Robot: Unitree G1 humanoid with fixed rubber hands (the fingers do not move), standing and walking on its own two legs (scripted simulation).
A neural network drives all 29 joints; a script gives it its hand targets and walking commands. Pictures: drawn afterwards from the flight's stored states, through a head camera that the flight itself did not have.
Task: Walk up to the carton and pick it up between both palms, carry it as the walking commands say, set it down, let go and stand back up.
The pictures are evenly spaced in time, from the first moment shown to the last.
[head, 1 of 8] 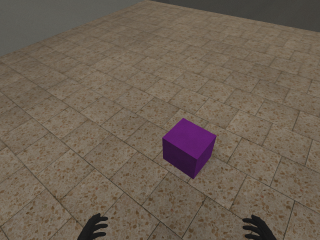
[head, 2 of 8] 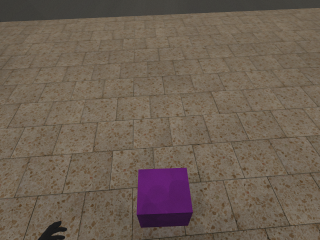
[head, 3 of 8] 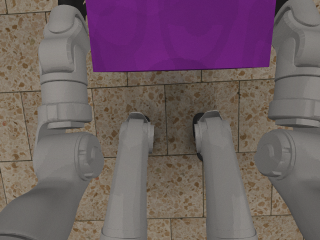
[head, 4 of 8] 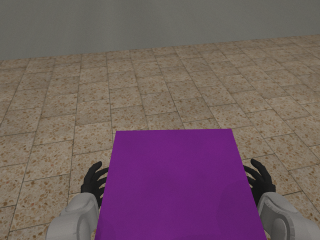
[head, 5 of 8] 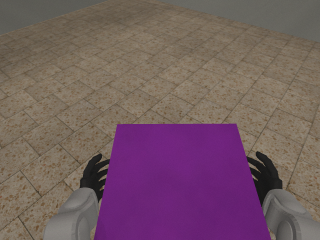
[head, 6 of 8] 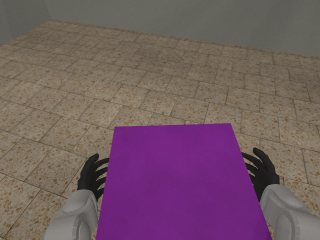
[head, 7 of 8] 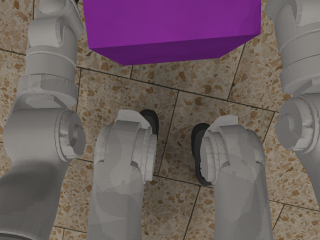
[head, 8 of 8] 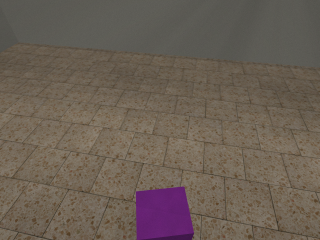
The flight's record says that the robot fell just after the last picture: no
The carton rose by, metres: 0.69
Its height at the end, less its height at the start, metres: +0.00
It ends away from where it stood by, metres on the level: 2.75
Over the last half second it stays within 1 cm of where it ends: yes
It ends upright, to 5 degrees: yes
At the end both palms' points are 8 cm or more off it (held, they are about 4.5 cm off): yes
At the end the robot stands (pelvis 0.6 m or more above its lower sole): yes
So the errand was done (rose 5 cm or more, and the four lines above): yes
